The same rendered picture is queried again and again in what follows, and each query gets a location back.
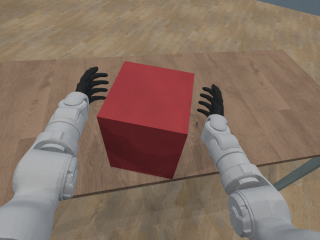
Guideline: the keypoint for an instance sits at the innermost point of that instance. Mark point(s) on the right robot upper arm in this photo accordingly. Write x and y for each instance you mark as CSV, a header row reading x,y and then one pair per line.
x,y
260,213

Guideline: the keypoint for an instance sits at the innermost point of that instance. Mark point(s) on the robot left forearm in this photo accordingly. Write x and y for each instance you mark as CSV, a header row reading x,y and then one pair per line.
x,y
64,129

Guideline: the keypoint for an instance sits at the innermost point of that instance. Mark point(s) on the right robot hand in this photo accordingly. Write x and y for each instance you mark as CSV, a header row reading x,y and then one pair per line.
x,y
216,106

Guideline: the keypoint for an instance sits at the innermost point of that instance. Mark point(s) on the table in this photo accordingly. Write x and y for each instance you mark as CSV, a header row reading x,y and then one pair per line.
x,y
271,104

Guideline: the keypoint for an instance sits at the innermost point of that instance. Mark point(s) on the robot right forearm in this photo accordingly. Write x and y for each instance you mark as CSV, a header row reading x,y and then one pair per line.
x,y
237,172

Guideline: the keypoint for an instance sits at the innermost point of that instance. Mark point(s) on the carton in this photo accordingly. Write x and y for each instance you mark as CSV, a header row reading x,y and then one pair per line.
x,y
144,120

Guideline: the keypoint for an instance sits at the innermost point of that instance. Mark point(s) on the left robot hand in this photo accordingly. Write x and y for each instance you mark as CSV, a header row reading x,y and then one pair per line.
x,y
86,84

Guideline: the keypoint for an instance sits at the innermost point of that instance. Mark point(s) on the left robot upper arm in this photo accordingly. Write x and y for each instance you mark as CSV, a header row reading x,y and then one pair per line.
x,y
45,178

